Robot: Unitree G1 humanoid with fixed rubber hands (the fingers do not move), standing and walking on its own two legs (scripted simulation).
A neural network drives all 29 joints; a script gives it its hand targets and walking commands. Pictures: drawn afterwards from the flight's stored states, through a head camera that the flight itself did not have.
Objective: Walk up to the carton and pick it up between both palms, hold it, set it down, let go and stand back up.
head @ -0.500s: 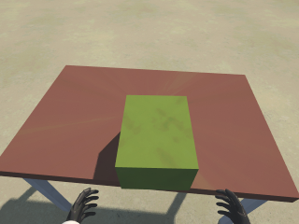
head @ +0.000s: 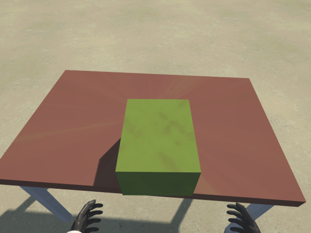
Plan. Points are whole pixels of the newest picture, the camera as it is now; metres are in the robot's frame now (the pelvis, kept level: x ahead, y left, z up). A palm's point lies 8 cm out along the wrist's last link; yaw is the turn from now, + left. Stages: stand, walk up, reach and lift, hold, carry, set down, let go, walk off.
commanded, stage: set down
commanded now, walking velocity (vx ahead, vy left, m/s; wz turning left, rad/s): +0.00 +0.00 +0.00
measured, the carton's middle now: (157, 144) +0.42 +0.03 -0.06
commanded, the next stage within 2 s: let go in 0.04 s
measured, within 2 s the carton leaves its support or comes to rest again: neither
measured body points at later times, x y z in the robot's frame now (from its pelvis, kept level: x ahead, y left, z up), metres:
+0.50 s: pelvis +0.00 +0.01 +0.00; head +0.00 +0.02 +0.45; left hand +0.17 +0.23 -0.10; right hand +0.17 -0.22 -0.08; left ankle +0.03 +0.14 -0.74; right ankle -0.06 -0.10 -0.74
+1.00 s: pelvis -0.01 +0.01 -0.01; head -0.02 +0.01 +0.44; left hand +0.04 +0.25 -0.14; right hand +0.05 -0.23 -0.15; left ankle +0.03 +0.14 -0.74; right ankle -0.06 -0.10 -0.74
